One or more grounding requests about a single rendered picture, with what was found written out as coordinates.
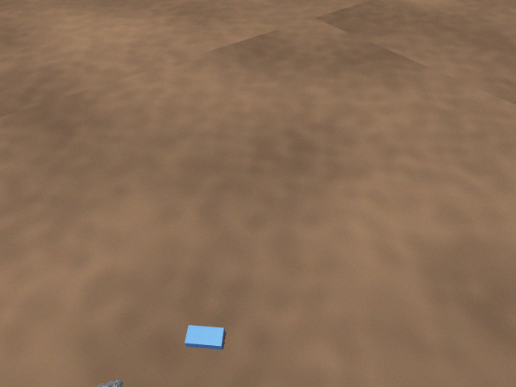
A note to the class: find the small box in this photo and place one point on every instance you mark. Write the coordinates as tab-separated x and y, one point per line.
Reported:
205	337

